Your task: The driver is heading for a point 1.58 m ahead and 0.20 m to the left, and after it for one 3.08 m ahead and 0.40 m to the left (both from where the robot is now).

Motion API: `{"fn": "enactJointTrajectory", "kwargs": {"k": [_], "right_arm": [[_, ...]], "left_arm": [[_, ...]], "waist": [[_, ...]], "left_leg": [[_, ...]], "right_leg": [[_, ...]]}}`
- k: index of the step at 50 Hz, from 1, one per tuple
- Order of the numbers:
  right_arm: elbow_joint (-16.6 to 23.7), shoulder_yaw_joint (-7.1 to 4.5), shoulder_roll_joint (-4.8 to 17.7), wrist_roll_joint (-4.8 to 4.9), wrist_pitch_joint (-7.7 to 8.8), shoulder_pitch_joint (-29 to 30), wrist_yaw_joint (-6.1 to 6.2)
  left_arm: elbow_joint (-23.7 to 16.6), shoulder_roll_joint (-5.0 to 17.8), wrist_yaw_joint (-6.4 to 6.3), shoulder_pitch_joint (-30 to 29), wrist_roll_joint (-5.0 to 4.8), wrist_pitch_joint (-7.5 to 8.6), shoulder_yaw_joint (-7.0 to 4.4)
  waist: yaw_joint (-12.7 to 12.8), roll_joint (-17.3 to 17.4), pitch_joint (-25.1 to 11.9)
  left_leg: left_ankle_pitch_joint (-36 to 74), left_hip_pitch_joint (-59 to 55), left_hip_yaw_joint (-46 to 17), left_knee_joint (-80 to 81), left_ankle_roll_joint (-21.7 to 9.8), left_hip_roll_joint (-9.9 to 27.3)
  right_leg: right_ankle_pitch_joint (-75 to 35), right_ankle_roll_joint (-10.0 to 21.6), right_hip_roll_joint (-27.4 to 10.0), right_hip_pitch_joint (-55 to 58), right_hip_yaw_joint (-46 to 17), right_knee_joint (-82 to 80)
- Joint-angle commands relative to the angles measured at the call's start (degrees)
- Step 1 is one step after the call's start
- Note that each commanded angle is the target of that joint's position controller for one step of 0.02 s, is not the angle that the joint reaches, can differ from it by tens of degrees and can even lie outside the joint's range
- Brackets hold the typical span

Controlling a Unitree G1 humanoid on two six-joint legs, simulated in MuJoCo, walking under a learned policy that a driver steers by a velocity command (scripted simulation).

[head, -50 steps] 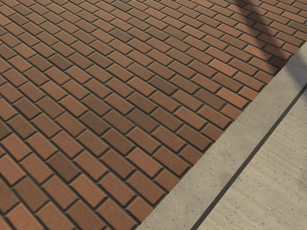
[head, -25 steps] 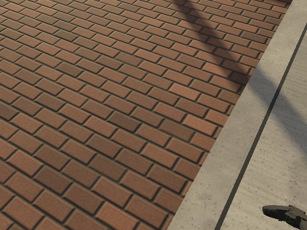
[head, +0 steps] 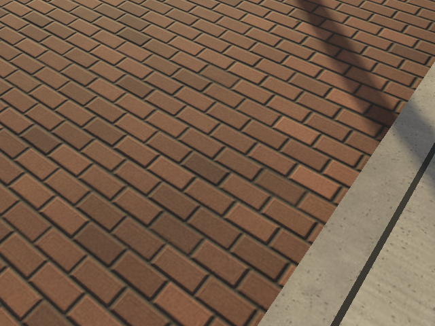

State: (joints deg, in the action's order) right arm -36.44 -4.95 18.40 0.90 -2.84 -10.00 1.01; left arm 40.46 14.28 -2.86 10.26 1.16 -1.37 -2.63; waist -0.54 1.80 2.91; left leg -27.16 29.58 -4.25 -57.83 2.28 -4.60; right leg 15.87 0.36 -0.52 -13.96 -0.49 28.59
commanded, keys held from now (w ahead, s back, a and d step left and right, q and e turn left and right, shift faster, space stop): q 0.48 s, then no key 0.04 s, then w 0.20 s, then w+e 0.28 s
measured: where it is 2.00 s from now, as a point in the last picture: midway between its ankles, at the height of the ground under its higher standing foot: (166, 309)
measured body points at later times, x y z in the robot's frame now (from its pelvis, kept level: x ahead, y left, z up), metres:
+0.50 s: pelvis +0.00 +0.03 +0.01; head +0.03 +0.07 +0.45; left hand +0.07 +0.35 -0.10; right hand +0.22 -0.19 -0.07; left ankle +0.00 +0.12 -0.74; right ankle +0.07 -0.13 -0.66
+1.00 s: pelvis +0.10 +0.03 +0.01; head +0.12 +0.00 +0.46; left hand +0.00 +0.28 -0.10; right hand +0.37 -0.15 -0.08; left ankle +0.11 +0.20 -0.68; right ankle +0.06 -0.10 -0.74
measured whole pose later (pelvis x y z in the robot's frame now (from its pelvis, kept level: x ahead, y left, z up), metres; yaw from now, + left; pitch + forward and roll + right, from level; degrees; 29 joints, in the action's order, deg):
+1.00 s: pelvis +0.10 +0.03 +0.01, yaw +17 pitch +2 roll +1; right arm -38.1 -4.2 17.5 -0.1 4.5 -8.1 -1.3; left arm 45.5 13.4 -1.5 28.5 -0.6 3.5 -2.3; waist 4.4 3.4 -1.6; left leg -1.9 31.5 -4.2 -47.8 1.8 0.4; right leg 16.3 2.2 1.5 -3.9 -6.3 18.2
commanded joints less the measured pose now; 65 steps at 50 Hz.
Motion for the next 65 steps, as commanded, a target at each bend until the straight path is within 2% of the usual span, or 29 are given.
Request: {"fn": "enactJointTrajectory", "kwargs": {"k": [1, 4, 7, 10, 11, 12, 13, 14, 15, 17, 19, 26, 32, 35, 36, 37, 38, 39, 42, 45, 47, 51, 54, 56, 58, 61, 63, 64, 65], "right_arm": [[3.9, -0.28, 1.7, 0.21, -0.06, 0.2, -0.26], [6.1, 0.82, 0.3, 0.4, -0.39, 3.4, -1.39], [7.0, 0.16, 2.4, 0.61, -0.53, 2.5, -2.57], [6.0, -0.95, 3.7, 0.06, -0.38, -2.8, -2.14], [6.9, -2.45, 9.0, 0.05, -0.14, -4.8, -1.39], [8.3, -3.33, 15.3, -1.63, 0.75, -5.4, -1.65], [7.8, -2.08, 11.2, -2.35, 2.09, -7.4, -2.2], [7.3, -1.28, 9.5, -2.18, 2.85, -4.7, -2.12], [7.6, -1.07, 8.4, -1.0, 2.89, -2.0, -1.56], [8.2, -0.1, 6.6, 0.28, 1.9, 0.9, -0.48], [8.4, 0.16, 6.0, -0.7, 1.21, 1.0, -0.02], [7.6, -0.54, 7.4, -0.5, 0.14, -0.3, 1.4], [5.6, 0.0, 7.1, -0.05, 0.27, -2.3, 0.44], [5.1, 0.87, 5.2, 0.32, 0.68, -1.1, 0.35], [5.9, 1.74, 2.2, 0.08, 1.07, 0.4, 0.26], [8.2, 1.56, 1.8, 0.32, 2.3, 2.0, 0.27], [8.2, 0.48, 5.4, 0.78, 3.76, 3.5, 0.45], [7.1, -0.1, 7.0, 0.75, 4.65, 2.1, 0.17], [4.9, 0.07, 4.2, -1.22, 6.39, 2.9, -0.77], [3.6, 0.85, 0.7, -1.48, 7.85, 4.6, -1.47], [3.3, -0.1, 2.6, -1.19, 8.56, 6.7, -2.12], [5.1, -0.87, 4.1, -0.3, 9.82, 13.0, -3.69], [5.2, -0.02, 1.5, -1.14, 9.85, 16.1, -5.18], [3.5, 0.57, -0.5, -0.88, 9.44, 13.3, -6.37], [2.2, 0.27, 0.2, -0.26, 8.65, 10.1, -6.75], [0.5, -0.22, 1.7, -0.22, 8.45, 9.2, -5.45], [-2.7, -1.41, 2.7, -0.44, 8.73, 0.0, -4.02], [-6.4, -1.73, 3.6, -0.71, 8.82, -12.0, -3.67], [-8.4, -1.67, 6.6, -2.0, 9.02, -20.2, -4.03]], "left_arm": [[-4.0, 9.0, -0.35, -2.6, -0.82, 0.51, -2.47], [-3.7, 10.4, -0.43, -1.9, -0.73, -0.67, -3.22], [-2.9, 11.8, -0.45, -1.1, -1.57, -0.71, -3.78], [-1.5, 10.6, -0.36, 0.1, -2.64, 0.04, -3.49], [-1.8, 8.3, -0.11, 1.7, -0.86, 0.33, -2.91], [-6.0, 5.9, -0.18, -3.0, 0.75, 0.97, -1.62], [-5.6, 9.9, -0.12, -5.5, -0.57, 1.24, -2.86], [-4.9, 11.1, -0.02, -5.6, -1.77, 0.95, -3.41], [-3.9, 10.9, -0.44, -4.8, -1.42, 0.47, -3.61], [-3.6, 10.6, -0.91, -4.0, -0.64, -0.24, -3.72], [-3.1, 9.3, -0.46, -2.4, -1.03, -0.21, -3.57], [-3.4, 7.4, 0.31, -4.7, -1.24, 0.61, -2.57], [-4.0, 7.7, 2.89, -3.6, -1.98, 3.24, -2.15], [-1.1, 6.7, 3.43, 4.6, -1.4, 4.94, -2.22], [0.2, 9.0, 3.27, 11.5, -0.75, 5.25, -2.68], [1.8, 15.6, 3.68, 15.4, 0.01, 5.4, -4.14], [1.0, 15.2, 3.55, 12.4, -0.01, 5.78, -4.23], [0.2, 12.3, 2.87, 9.0, -0.91, 5.85, -3.25], [0.4, 9.4, 2.05, 9.5, -1.8, 5.31, -2.07], [0.7, 8.2, 1.3, 12.4, -1.74, 5.41, -1.67], [1.2, 8.6, 1.17, 15.7, -1.27, 5.84, -1.84], [3.1, 9.2, -0.07, 21.9, -2.59, 5.53, -2.57], [3.7, 9.1, -1.4, 21.0, -3.27, 4.44, -3.0], [2.5, 8.0, -1.88, 18.4, -3.11, 3.43, -2.71], [0.6, 9.3, -2.12, 16.0, -3.3, 2.84, -3.4], [0.3, 8.2, -3.01, 16.4, -3.0, 2.06, -3.41], [2.5, 6.8, -1.95, 19.5, -2.07, 1.72, -2.77], [4.4, 4.2, -0.7, 21.7, -1.31, 2.04, -1.88], [6.6, -1.9, 1.25, 30.2, -1.34, 2.81, -0.24]], "waist": [[0.2, -8.1, -5.1], [2.1, -11.6, -7.1], [2.4, -12.9, -7.5], [-0.5, -9.0, -7.8], [-0.2, 3.3, -9.5], [-1.3, 17.2, -11.3], [-4.1, 8.2, -13.5], [-2.0, 4.6, -9.6], [-0.7, 1.4, -7.3], [0.7, 3.1, -6.2], [1.2, 4.6, -7.2], [-0.9, 6.7, -7.3], [-2.0, 8.8, -5.8], [2.5, 4.7, -4.6], [4.7, -2.6, -5.4], [4.2, -12.2, -2.1], [3.5, -11.1, 3.5], [1.7, -10.4, 5.3], [2.4, -9.7, 2.3], [2.6, -9.1, -0.7], [3.3, -8.3, -2.0], [5.7, -9.3, -1.7], [6.4, -8.2, 0.8], [5.4, -7.0, -0.2], [4.5, -6.1, -0.5], [6.0, -3.8, 0.7], [2.3, -0.6, -3.9], [-2.5, 2.5, -8.4], [-2.7, 13.8, -17.1]], "left_leg": [[1.7, 7.3, 1.4, -3.2, 2.1, 3.2], [4.9, -1.0, 5.7, 7.5, 2.1, 3.6], [6.1, -5.9, 7.7, 15.1, 0.4, 3.3], [19.3, -18.2, 7.2, 32.0, -4.2, 1.9], [38.3, -29.2, -7.3, 34.9, -8.2, 11.1], [51.9, -32.9, -31.1, 36.6, -22.2, 26.5], [47.0, -31.5, -31.0, 38.0, -26.2, 27.3], [42.9, -27.6, -25.0, 37.6, -23.3, 24.5], [38.1, -25.2, -20.5, 37.7, -19.7, 20.9], [36.1, -21.4, -16.3, 38.3, -16.4, 16.4], [35.8, -20.3, -14.9, 38.8, -16.2, 14.4], [21.1, -20.6, -18.3, 39.3, -15.9, 13.0], [-6.3, -15.3, -24.3, 42.5, -16.0, 13.0], [-10.2, -6.2, -21.7, 37.4, -11.5, 8.6], [-8.8, 1.3, -15.3, 22.9, -8.0, 3.8], [-6.2, 13.6, -4.8, 11.1, -5.2, -3.4], [-3.6, 17.9, -6.0, 4.8, -4.5, 0.3], [2.3, 17.6, -5.5, 3.3, -3.8, 3.0], [12.7, 13.4, -0.3, 3.6, -1.8, 5.4], [20.6, 4.8, 3.6, 6.2, 0.0, 3.6], [26.6, 6.6, 1.5, 7.5, 0.0, 4.4], [27.8, 19.8, -5.7, 14.5, -1.3, 7.0], [35.7, 15.1, -7.3, 25.0, -1.1, 7.4], [42.4, 1.1, -5.8, 27.5, -1.0, 5.4], [42.8, -6.4, -6.4, 28.8, -0.6, 5.8], [44.2, -6.0, -7.7, 38.4, -0.6, 9.6], [49.2, -20.9, -2.2, 42.9, -0.4, 9.0], [49.0, -38.1, -3.1, 36.6, -1.0, 12.1], [60.3, -60.0, -6.8, 14.7, -1.6, 17.4]], "right_leg": [[-36.6, 12.2, -15.1, 10.5, -9.3, -5.4], [-34.2, 11.6, -13.6, 9.0, -4.3, -4.5], [-31.2, 11.2, -15.2, 8.3, -4.0, -3.0], [-20.7, 5.9, -13.2, 1.9, -0.4, 5.7], [-4.2, 0.5, -8.5, -9.7, 4.6, 19.8], [23.5, -3.3, 1.5, -25.8, 2.5, 34.4], [23.6, -3.8, 0.6, -26.8, -5.1, 44.1], [18.8, -3.3, -0.5, -27.6, -5.7, 46.9], [13.7, -3.3, -1.4, -27.6, -5.6, 46.1], [7.1, -4.2, -1.7, -24.9, -5.7, 43.5], [4.2, -4.8, -0.2, -22.6, -4.7, 41.8], [2.1, -6.1, 0.4, -18.1, -4.7, 22.1], [5.7, -2.0, 1.3, -6.2, -1.1, 7.0], [0.5, 2.4, -0.5, 9.1, -0.9, -5.5], [8.4, 5.3, -9.8, 16.1, -11.9, -9.9], [24.3, 12.6, -18.7, 16.7, -32.8, -17.7], [30.3, 15.9, -21.8, 11.7, -39.8, -21.5], [26.3, 14.5, -19.2, 10.4, -34.9, -21.6], [10.7, 11.5, -12.6, 10.9, -23.8, -21.6], [-6.5, 11.5, -7.9, 7.0, -15.0, -19.4], [-10.4, 12.2, -8.5, 10.2, -15.4, -16.6], [-10.1, 13.6, -12.9, 23.1, -24.2, -9.8], [-4.5, 12.1, -9.8, 15.2, -22.7, -3.7], [0.6, 10.5, -6.5, 2.4, -21.0, -0.3], [5.7, 9.5, -5.2, -3.3, -22.6, 3.0], [6.2, 7.5, -3.2, 2.7, -24.0, 14.4], [4.5, 4.8, 0.8, -0.5, -18.7, 30.1], [18.0, 2.3, 3.0, -12.1, -15.1, 44.1], [37.8, -0.1, 5.9, -32.9, -13.5, 67.7]]}}
Keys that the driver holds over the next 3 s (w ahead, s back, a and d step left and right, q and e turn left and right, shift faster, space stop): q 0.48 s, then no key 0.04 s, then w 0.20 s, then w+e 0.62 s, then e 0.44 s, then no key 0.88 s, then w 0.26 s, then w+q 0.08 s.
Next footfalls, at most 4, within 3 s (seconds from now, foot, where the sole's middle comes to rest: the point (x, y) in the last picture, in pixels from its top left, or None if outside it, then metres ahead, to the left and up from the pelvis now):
0.20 left None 0.04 0.12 -0.77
0.72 right None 0.10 -0.09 -0.77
1.28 left None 0.30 0.31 -0.91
1.68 right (207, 299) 0.59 0.10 -0.91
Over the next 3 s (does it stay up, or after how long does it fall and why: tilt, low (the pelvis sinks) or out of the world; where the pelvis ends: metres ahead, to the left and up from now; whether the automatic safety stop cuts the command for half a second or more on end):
stays up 0.63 0.19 -0.15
